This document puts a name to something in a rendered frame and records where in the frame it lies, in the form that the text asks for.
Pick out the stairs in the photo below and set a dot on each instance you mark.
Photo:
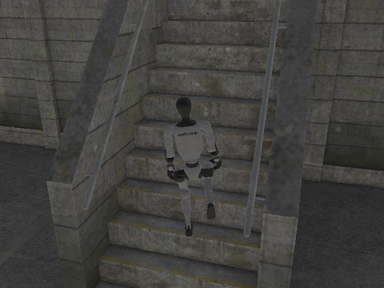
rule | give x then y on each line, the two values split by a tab
215	53

